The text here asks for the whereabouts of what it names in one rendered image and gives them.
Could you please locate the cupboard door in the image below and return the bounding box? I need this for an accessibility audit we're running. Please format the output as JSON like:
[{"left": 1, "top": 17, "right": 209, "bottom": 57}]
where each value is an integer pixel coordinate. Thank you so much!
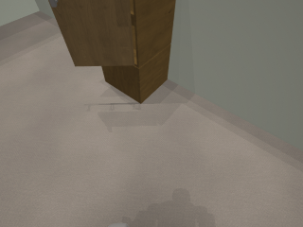
[{"left": 48, "top": 0, "right": 134, "bottom": 67}]

